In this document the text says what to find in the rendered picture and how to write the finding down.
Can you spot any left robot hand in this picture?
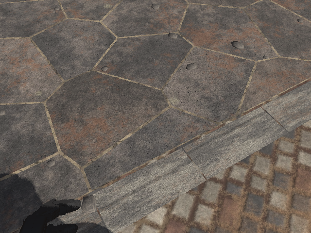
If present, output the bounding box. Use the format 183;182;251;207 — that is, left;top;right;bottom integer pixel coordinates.
19;198;82;233

